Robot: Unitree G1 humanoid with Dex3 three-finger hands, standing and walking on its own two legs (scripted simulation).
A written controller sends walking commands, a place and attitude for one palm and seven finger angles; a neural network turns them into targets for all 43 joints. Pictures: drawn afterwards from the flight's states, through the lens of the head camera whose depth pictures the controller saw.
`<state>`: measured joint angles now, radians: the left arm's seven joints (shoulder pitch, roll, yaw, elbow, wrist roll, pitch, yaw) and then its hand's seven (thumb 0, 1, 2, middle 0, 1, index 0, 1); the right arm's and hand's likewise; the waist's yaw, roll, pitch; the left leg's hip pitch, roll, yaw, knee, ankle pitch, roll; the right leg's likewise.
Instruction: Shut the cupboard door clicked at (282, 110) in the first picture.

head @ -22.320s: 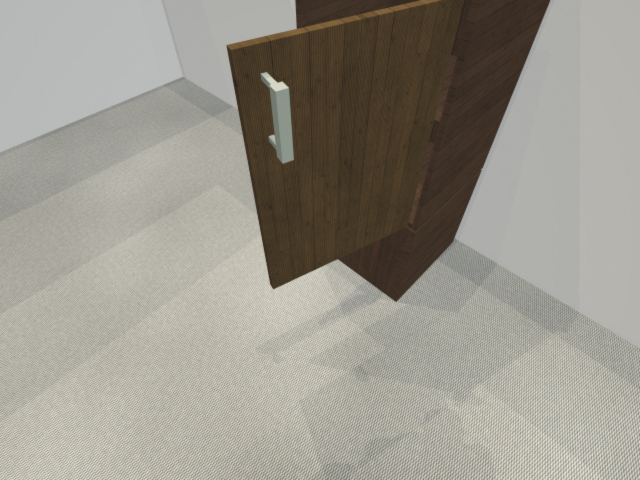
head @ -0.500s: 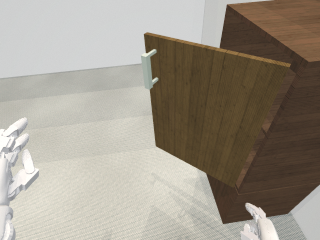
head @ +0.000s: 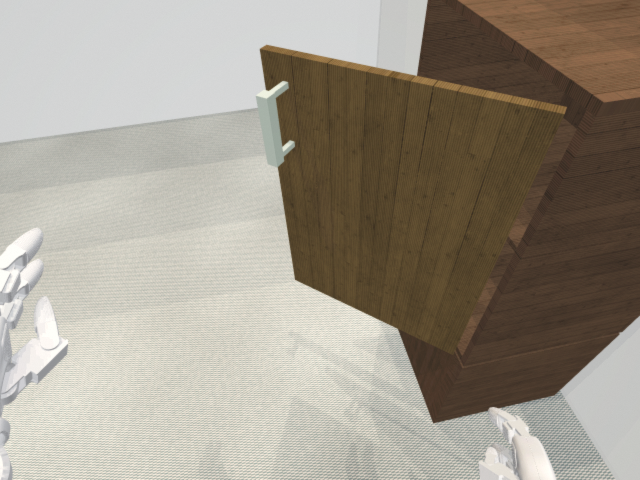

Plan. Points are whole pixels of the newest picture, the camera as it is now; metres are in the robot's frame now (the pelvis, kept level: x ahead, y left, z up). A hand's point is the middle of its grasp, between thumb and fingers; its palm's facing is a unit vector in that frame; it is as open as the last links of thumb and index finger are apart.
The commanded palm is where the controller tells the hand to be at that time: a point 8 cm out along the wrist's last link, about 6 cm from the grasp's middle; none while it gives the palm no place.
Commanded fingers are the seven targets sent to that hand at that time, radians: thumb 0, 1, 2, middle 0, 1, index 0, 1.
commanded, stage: step back with the hand held close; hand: left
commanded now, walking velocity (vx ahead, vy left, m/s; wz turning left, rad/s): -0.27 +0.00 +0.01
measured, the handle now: (278, 124) +0.61 +0.12 +0.14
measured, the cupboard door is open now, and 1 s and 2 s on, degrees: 48 48 48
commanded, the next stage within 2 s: stop stepping back and stand still in 0.94 s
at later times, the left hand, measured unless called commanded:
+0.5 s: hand out of the picture +0.11 +0.30 +0.15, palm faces +0.44 -0.77 -0.47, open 7.4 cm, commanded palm +0.04 +0.33 +0.17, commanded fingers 0.00 0.90 0.90 -0.20 -0.30 -0.20 -0.30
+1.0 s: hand out of the picture +0.00 +0.32 +0.17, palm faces +0.46 -0.77 -0.44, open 7.4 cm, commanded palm -0.06 +0.34 +0.17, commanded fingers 0.00 0.90 0.90 -0.20 -0.30 -0.20 -0.30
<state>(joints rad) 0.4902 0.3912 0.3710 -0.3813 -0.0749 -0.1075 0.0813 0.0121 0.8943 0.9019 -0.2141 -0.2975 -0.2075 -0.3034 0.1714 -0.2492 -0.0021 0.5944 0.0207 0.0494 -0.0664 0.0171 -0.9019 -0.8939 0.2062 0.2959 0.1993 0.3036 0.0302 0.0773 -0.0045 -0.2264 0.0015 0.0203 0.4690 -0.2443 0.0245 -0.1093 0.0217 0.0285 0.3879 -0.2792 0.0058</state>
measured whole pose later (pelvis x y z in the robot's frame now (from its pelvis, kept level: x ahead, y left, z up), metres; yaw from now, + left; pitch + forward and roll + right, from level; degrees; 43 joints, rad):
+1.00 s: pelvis -0.19 +0.04 -0.02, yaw +2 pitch +3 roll -5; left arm 0.53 0.50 0.51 -0.56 -0.09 -0.30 0.13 0.01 0.89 0.90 -0.22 -0.30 -0.21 -0.30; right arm 0.20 -0.17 -0.01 0.62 0.00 -0.10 -0.03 0.02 -0.90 -0.89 0.21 0.30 0.20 0.30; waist 0.01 0.01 -0.02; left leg -0.58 0.07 0.11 0.44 0.03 0.07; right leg -0.19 0.09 -0.04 0.65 -0.54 0.00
